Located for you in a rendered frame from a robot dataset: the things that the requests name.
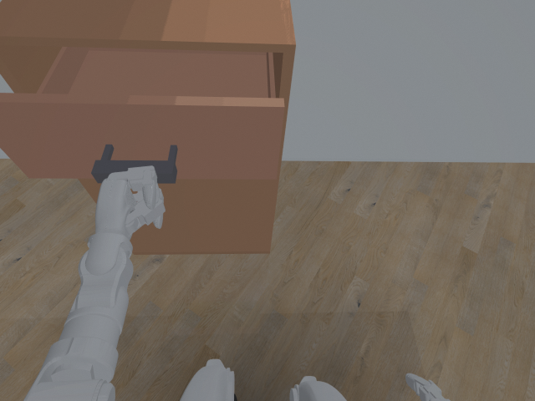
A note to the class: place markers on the drawer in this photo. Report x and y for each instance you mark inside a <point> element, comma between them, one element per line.
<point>218,107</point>

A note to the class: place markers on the robot left upper arm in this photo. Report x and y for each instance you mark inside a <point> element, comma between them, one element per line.
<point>77,390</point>

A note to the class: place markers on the right robot shin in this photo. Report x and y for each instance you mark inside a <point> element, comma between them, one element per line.
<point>308,378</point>

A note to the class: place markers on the robot left forearm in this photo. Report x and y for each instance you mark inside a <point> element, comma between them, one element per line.
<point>87,345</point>

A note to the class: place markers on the robot left hand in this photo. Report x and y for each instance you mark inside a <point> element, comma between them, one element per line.
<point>116,201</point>

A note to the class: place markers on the handle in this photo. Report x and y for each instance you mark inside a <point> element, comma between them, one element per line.
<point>166,170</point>

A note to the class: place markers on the robot right hand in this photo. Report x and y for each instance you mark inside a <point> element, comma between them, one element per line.
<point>427,391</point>

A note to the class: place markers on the cabinet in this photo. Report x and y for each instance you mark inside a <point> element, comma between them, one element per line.
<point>203,216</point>

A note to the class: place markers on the left robot thigh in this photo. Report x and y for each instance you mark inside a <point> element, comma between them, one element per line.
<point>211,383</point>

